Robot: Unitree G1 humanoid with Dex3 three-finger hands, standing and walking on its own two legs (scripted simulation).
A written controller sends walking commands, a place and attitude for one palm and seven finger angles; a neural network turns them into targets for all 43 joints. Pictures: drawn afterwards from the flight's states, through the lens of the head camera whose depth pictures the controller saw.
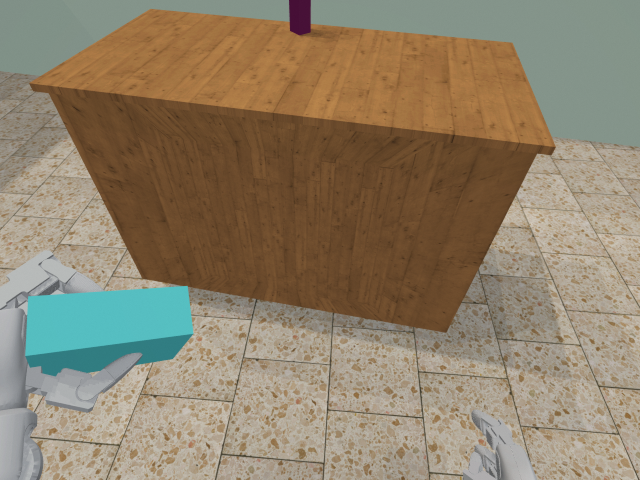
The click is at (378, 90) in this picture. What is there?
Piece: table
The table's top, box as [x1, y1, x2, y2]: [29, 9, 555, 154]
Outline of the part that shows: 29,83 32,89 35,91 544,154 551,154 555,147 514,47 510,42 311,24 311,31 309,33 297,35 289,30 289,22 149,9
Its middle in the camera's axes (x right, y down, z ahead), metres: -0.05 -0.46 +1.01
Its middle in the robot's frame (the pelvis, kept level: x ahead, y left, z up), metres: +1.06 +0.12 +0.06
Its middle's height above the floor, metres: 0.83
